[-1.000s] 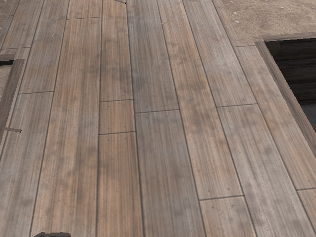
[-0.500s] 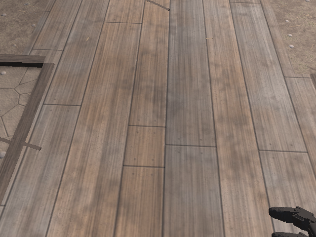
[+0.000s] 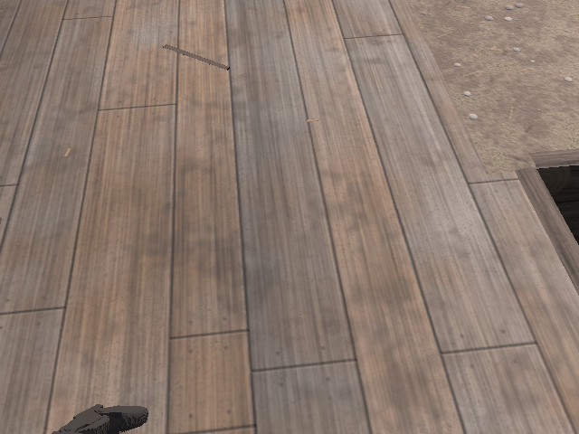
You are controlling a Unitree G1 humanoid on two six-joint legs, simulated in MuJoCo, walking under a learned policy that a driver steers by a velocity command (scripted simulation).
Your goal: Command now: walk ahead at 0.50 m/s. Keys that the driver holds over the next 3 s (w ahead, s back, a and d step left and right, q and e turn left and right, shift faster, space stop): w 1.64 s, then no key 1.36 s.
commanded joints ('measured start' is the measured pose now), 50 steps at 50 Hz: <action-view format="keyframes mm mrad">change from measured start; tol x16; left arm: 1 408 319 101 56 1 3 14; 8 184 119 43 29 13 -11 16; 28 437 44 12 127 6 10 48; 50 -89 92 31 -25 -11 -3 0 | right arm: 1 113 16 25 -86 -17 -28 4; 21 -453 -42 9 -212 5 -47 39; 28 42 -242 -65 -85 -9 -43 33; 34 -202 -73 -12 -114 -22 -59 36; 50 -17 -150 -35 37 7 -20 -4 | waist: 1 138 -278 -388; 5 126 -45 -70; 21 151 -46 59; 26 -23 -38 -146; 28 -19 303 -391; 32 37 91 -49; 50 14 77 57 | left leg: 1 -628 -49 -23 766 -12 9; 3 -814 31 -140 893 -57 33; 16 -649 120 -48 267 522 -27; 23 -626 82 -44 110 414 28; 26 -173 46 -8 85 398 99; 28 364 399 -701 -47 169 305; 35 -188 233 -257 -247 380 220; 50 54 277 -108 -182 596 167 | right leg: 1 903 -365 622 -70 -129 -281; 3 761 -326 593 -202 -304 -218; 9 326 -211 260 -348 40 -201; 22 512 -235 116 -308 118 -134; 26 448 -154 39 82 425 -62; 27 124 -47 -19 451 123 -2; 28 -137 81 61 674 -509 27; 29 -245 19 137 770 -502 11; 43 -144 -90 34 152 177 64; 50 -141 -52 31 3 51 6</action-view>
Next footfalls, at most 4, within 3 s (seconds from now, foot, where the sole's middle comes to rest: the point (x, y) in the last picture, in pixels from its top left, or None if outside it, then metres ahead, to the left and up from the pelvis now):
0.52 left None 0.45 0.14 -0.76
1.06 right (322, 314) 0.76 -0.10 -0.76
1.60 left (226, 226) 1.06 0.15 -0.76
2.04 right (301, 191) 1.18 -0.08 -0.76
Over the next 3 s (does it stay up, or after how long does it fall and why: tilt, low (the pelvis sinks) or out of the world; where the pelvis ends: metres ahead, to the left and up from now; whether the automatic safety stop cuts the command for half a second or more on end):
stays up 1.08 0.03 0.01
